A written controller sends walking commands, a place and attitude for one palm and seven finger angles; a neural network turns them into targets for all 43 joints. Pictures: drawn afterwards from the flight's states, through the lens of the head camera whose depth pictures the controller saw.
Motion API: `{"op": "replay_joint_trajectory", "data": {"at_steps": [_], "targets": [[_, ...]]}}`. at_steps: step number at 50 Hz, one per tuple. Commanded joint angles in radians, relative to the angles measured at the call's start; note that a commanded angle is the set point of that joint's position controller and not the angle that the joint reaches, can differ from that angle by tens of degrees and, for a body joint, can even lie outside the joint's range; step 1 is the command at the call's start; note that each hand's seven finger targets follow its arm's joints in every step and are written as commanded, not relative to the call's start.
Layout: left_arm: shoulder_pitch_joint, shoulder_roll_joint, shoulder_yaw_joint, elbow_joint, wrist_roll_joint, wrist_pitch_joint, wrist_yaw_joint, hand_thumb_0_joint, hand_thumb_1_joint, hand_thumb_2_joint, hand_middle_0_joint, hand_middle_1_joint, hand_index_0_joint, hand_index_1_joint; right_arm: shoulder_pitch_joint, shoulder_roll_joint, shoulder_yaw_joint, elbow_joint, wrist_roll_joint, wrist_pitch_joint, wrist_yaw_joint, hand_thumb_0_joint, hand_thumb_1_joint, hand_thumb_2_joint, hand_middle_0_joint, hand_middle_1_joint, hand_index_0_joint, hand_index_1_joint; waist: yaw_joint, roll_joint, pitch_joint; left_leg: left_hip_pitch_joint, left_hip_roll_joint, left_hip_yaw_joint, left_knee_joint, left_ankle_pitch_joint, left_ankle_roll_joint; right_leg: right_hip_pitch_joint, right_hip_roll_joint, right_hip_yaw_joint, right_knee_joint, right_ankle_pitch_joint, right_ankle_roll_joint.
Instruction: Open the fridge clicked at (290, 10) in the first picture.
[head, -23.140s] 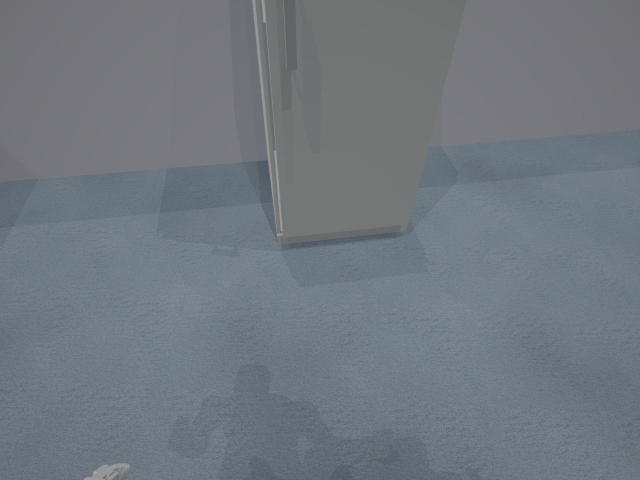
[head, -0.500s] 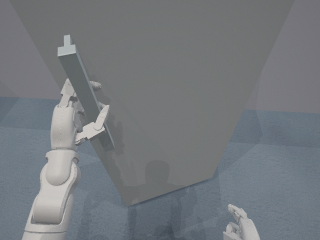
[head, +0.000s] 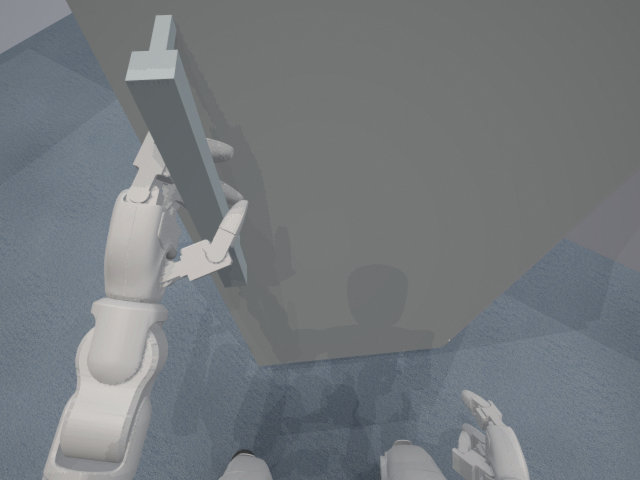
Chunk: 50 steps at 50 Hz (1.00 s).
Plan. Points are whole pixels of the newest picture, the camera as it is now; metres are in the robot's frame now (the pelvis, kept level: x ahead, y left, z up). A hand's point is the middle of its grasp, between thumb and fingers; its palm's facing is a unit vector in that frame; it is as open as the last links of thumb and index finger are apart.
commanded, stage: walk backward, drawing the door open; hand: left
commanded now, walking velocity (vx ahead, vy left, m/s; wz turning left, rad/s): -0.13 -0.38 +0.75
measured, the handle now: (210, 188) +0.35 +0.13 +0.17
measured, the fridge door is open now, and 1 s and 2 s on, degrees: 38 56 51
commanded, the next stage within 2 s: stop walking and hold the door back in 0.60 s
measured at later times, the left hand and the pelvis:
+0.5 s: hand (259, 306) +0.25 +0.07 +0.17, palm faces +0.59 -0.77 -0.25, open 7.0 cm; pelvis +0.04 -0.23 +0.00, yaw +24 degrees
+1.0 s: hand (294, 370) +0.20 +0.04 +0.17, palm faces +0.80 -0.57 -0.15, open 6.3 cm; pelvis +0.05 -0.33 +0.00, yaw +41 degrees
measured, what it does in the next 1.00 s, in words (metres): steps to the right, turning left: right foot, then left foot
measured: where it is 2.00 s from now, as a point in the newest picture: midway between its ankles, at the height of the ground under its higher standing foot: outside the picture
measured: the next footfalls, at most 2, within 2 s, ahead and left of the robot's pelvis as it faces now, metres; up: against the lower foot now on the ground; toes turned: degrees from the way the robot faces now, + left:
right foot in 0.06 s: +0.03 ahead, -0.22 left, +0.00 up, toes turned +3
left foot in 0.24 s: +0.02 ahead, +0.00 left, +0.00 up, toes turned +18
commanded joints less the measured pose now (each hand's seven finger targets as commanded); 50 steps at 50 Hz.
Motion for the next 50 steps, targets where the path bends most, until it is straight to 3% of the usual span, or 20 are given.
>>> {"op": "replay_joint_trajectory", "data": {"at_steps": [1,3,5,10,11,12,13,14,19,24,25,26,27,29,31,34,39,41,43,50], "targets": [[-0.257,0.087,0.097,-0.296,0.013,-0.139,0.017,0.000,0.900,0.900,-0.450,-1.400,-0.450,-1.400,-0.098,-0.132,-0.057,-0.136,0.036,-0.045,-0.002,0.000,-0.900,-0.900,0.200,0.300,0.200,0.300,-0.013,0.173,-0.413,0.100,-0.049,0.045,0.028,0.122,0.136,0.350,0.068,-0.160,-0.436,0.101,0.028],[-0.213,0.195,0.187,-0.307,0.012,-0.139,0.028,0.000,0.900,0.900,-0.450,-1.400,-0.450,-1.400,-0.105,-0.073,-0.043,-0.125,0.047,-0.036,-0.005,0.000,-0.900,-0.900,0.200,0.300,0.200,0.300,0.003,-0.239,-0.436,-0.147,-0.207,0.249,0.447,-0.288,0.068,0.459,-0.188,-0.024,-0.439,0.494,-0.112],[-0.175,0.206,0.256,-0.325,-0.001,-0.148,0.029,0.000,0.900,0.900,-0.450,-1.400,-0.450,-1.400,-0.166,-0.076,-0.044,-0.130,0.044,-0.038,-0.035,0.000,-0.900,-0.900,0.200,0.300,0.200,0.300,0.055,-0.325,-0.462,-0.269,-0.151,0.209,0.807,-0.481,0.098,0.470,-0.353,-0.013,-0.345,0.894,-0.232],[-0.176,0.096,0.171,-0.314,-0.032,-0.143,0.010,0.000,0.900,0.900,-0.450,-1.400,-0.450,-1.400,-0.095,-0.082,-0.018,-0.135,0.018,-0.026,-0.054,0.000,-0.900,-0.900,0.200,0.300,0.200,0.300,-0.056,-0.087,-0.366,0.100,-0.162,0.309,0.044,-0.005,0.084,0.233,-0.147,-0.242,0.057,0.701,-0.121],[-0.203,0.082,0.145,-0.326,-0.037,-0.155,0.003,0.000,0.900,0.900,-0.450,-1.400,-0.450,-1.400,-0.077,-0.118,-0.045,-0.139,0.006,-0.035,-0.055,0.000,-0.900,-0.900,0.200,0.300,0.200,0.300,-0.081,0.057,-0.379,0.464,0.021,0.008,-0.126,0.368,0.145,-0.162,-0.061,-0.202,0.316,0.196,-0.049],[-0.224,0.080,0.137,-0.345,-0.017,-0.174,0.004,0.000,0.900,0.900,-0.450,-1.400,-0.450,-1.400,-0.071,-0.162,-0.062,-0.143,-0.008,-0.051,-0.044,0.000,-0.900,-0.900,0.200,0.300,0.200,0.300,-0.034,0.269,-0.443,0.602,0.345,-0.535,-0.156,0.861,0.212,-0.343,0.046,-0.079,0.504,-0.298,0.003],[-0.218,0.118,0.159,-0.258,0.025,-0.189,0.005,0.000,0.900,0.900,-0.450,-1.400,-0.450,-1.400,-0.059,-0.168,-0.053,-0.130,-0.006,-0.040,-0.030,0.000,-0.900,-0.900,0.200,0.300,0.200,0.300,-0.042,0.127,-0.435,0.644,0.395,-0.599,-0.128,0.861,0.270,-0.377,0.006,0.033,0.562,-0.254,-0.010],[-0.238,0.145,0.195,-0.326,0.005,-0.188,0.011,0.000,0.900,0.900,-0.450,-1.400,-0.450,-1.400,-0.101,-0.217,-0.073,-0.165,0.008,-0.030,-0.009,0.000,-0.900,-0.900,0.200,0.300,0.200,0.300,-0.033,0.028,-0.419,0.552,0.372,-0.475,-0.156,0.620,0.326,-0.344,0.006,0.063,0.505,-0.178,-0.005],[-0.200,0.152,0.241,-0.287,0.008,-0.144,0.019,0.000,0.900,0.900,-0.450,-1.400,-0.450,-1.400,-0.108,-0.157,-0.072,-0.113,0.001,-0.042,-0.025,0.000,-0.900,-0.900,0.200,0.300,0.200,0.300,0.005,0.255,-0.371,0.292,0.109,0.001,-0.082,0.467,0.213,-0.096,-0.004,-0.005,0.213,0.020,0.004],[-0.190,0.192,0.305,-0.201,-0.027,-0.123,0.052,0.000,0.900,0.900,-0.450,-1.400,-0.450,-1.400,-0.104,-0.151,-0.045,-0.171,0.036,-0.051,-0.030,0.000,-0.900,-0.900,0.200,0.300,0.200,0.300,0.018,0.274,-0.400,0.043,0.047,0.071,-0.003,0.166,0.181,0.326,0.063,-0.137,-0.191,0.065,0.021],[-0.206,0.226,0.331,-0.201,-0.023,-0.124,0.057,0.000,0.900,0.900,-0.450,-1.400,-0.450,-1.400,-0.105,-0.137,-0.038,-0.176,0.041,-0.050,-0.027,0.000,-0.900,-0.900,0.200,0.300,0.200,0.300,0.024,0.150,-0.399,-0.006,-0.008,0.084,0.096,0.020,0.152,0.392,0.026,-0.115,-0.321,0.141,0.025],[-0.207,0.275,0.353,-0.206,-0.021,-0.121,0.059,0.000,0.900,0.900,-0.450,-1.400,-0.450,-1.400,-0.078,-0.088,-0.025,-0.164,0.048,-0.043,-0.027,0.000,-0.900,-0.900,0.200,0.300,0.200,0.300,0.011,-0.184,-0.397,-0.029,-0.151,0.167,0.319,-0.236,0.102,0.379,-0.116,0.004,-0.486,0.224,-0.011],[-0.143,0.382,0.455,-0.209,-0.019,-0.105,0.065,0.000,0.900,0.900,-0.450,-1.400,-0.450,-1.400,-0.127,-0.076,-0.026,-0.181,0.037,-0.035,-0.035,0.000,-0.900,-0.900,0.200,0.300,0.200,0.300,0.044,-0.495,-0.400,-0.181,-0.231,0.178,0.699,-0.455,0.086,0.294,-0.339,0.279,-0.531,0.299,-0.124],[-0.173,0.415,0.495,-0.240,-0.020,-0.104,0.077,0.000,0.900,0.900,-0.450,-1.400,-0.450,-1.400,-0.123,-0.069,0.009,-0.156,0.005,-0.033,-0.026,0.000,-0.900,-0.900,0.200,0.300,0.200,0.300,0.028,-0.312,-0.337,-0.260,-0.153,0.139,0.880,-0.422,0.092,0.228,-0.421,0.203,-0.502,0.417,-0.205],[-0.098,0.362,0.492,-0.256,-0.037,-0.139,0.068,0.000,0.900,0.900,-0.450,-1.400,-0.450,-1.400,-0.158,-0.107,-0.026,-0.155,0.026,-0.015,-0.030,0.000,-0.900,-0.900,0.200,0.300,0.200,0.300,0.027,-0.328,-0.356,-0.263,-0.131,0.182,0.945,-0.367,0.062,0.344,-0.337,0.068,-0.380,0.614,-0.226],[-0.053,0.308,0.458,-0.241,-0.045,-0.135,0.081,0.000,0.900,0.900,-0.450,-1.400,-0.450,-1.400,-0.153,-0.098,-0.014,-0.181,0.026,0.012,-0.042,0.000,-0.900,-0.900,0.200,0.300,0.200,0.300,0.023,-0.220,-0.371,-0.159,-0.128,0.271,0.600,-0.359,0.066,0.401,-0.299,-0.102,-0.318,0.784,-0.204],[-0.283,0.227,0.321,-0.023,-0.035,-0.106,0.106,0.000,0.900,0.900,-0.450,-1.400,-0.450,-1.400,-0.072,-0.135,-0.008,-0.157,0.017,0.009,-0.063,0.000,-0.900,-0.900,0.200,0.300,0.200,0.300,0.008,-0.153,-0.456,0.022,-0.160,0.273,0.133,-0.159,0.087,0.380,-0.324,-0.020,-0.257,0.802,-0.162],[-0.413,0.211,0.265,-0.015,-0.038,-0.128,0.111,0.000,0.900,0.900,-0.450,-1.400,-0.450,-1.400,-0.059,-0.170,-0.017,-0.164,0.023,0.009,-0.068,0.000,-0.900,-0.900,0.200,0.300,0.200,0.300,-0.018,-0.012,-0.484,0.257,-0.094,0.200,-0.075,0.149,0.116,0.233,-0.231,-0.084,-0.094,0.588,-0.084],[-0.531,0.204,0.205,0.002,-0.037,-0.150,0.111,0.000,0.900,0.900,-0.450,-1.400,-0.450,-1.400,-0.065,-0.213,-0.026,-0.186,0.045,0.003,-0.053,0.000,-0.900,-0.900,0.200,0.300,0.200,0.300,0.020,0.368,-0.476,0.473,0.259,-0.157,-0.056,0.961,0.301,-0.109,-0.056,-0.101,0.180,-0.293,-0.009],[-0.876,0.134,0.083,0.361,-0.026,-0.078,0.077,0.000,0.900,0.900,-0.450,-1.400,-0.450,-1.400,-0.050,-0.201,-0.003,-0.092,0.052,-0.001,-0.053,0.000,-0.900,-0.900,0.200,0.300,0.200,0.300,-0.022,0.085,-0.370,0.284,0.074,0.060,-0.132,0.366,0.259,-0.037,-0.005,-0.093,0.180,-0.015,0.003]]}}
